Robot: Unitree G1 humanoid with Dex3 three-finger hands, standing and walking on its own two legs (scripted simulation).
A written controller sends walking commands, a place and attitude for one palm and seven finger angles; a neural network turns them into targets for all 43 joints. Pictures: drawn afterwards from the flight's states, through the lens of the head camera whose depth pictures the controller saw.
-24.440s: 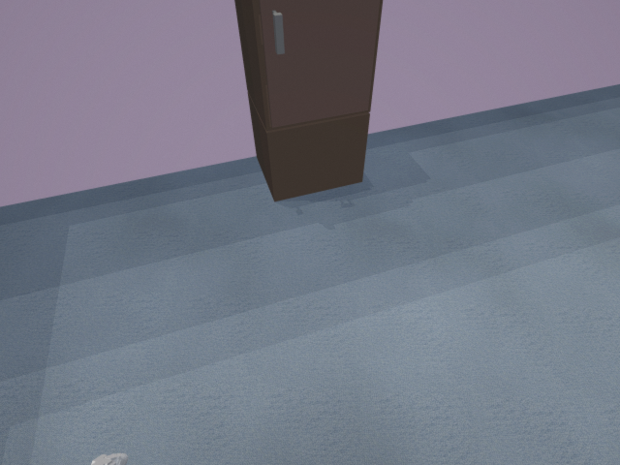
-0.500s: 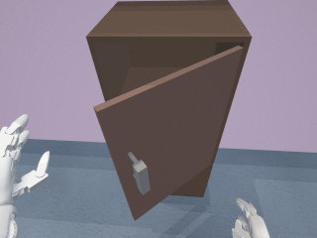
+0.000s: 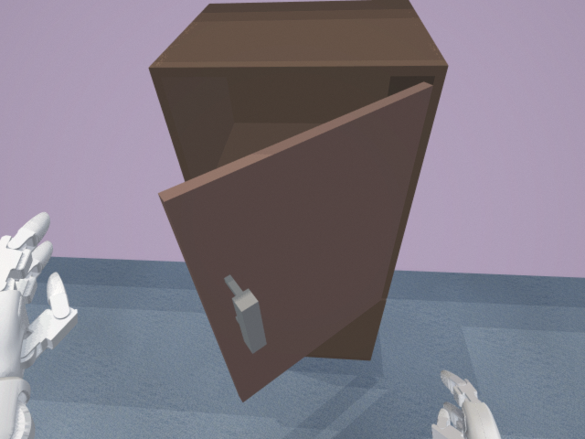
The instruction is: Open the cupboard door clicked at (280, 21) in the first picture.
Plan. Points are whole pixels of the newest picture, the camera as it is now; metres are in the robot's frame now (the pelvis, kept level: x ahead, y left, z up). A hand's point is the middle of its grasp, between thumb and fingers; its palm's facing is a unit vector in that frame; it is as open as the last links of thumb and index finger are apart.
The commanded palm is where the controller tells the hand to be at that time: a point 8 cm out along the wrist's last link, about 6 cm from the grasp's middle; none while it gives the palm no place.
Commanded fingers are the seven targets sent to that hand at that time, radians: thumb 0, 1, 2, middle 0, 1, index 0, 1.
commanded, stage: step back with the hand held close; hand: left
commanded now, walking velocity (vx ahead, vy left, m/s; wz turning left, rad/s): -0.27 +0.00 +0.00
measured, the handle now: (243, 312) +0.29 +0.12 +0.02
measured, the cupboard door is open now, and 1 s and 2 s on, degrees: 41 41 41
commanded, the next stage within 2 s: stop stepping back and stand still in 1.10 s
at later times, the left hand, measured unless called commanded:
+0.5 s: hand (29, 349) +0.15 +0.29 +0.15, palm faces +0.36 -0.78 -0.51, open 7.4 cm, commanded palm +0.09 +0.33 +0.17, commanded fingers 0.00 0.90 0.90 -0.20 -0.30 -0.20 -0.30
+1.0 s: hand out of the picture +0.05 +0.32 +0.15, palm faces +0.45 -0.76 -0.47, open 7.4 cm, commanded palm -0.03 +0.35 +0.17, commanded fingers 0.00 0.90 0.90 -0.20 -0.30 -0.20 -0.30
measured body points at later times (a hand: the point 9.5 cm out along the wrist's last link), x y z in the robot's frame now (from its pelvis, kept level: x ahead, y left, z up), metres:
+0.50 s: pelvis -0.06 +0.03 -0.01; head -0.04 +0.03 +0.44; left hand +0.12 +0.33 +0.18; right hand +0.11 -0.22 -0.08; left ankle +0.00 +0.12 -0.74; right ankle -0.02 -0.10 -0.74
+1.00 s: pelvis -0.15 +0.05 -0.02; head -0.12 +0.07 +0.43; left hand +0.02 +0.36 +0.18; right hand +0.03 -0.18 -0.09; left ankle -0.07 +0.13 -0.74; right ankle -0.11 -0.09 -0.72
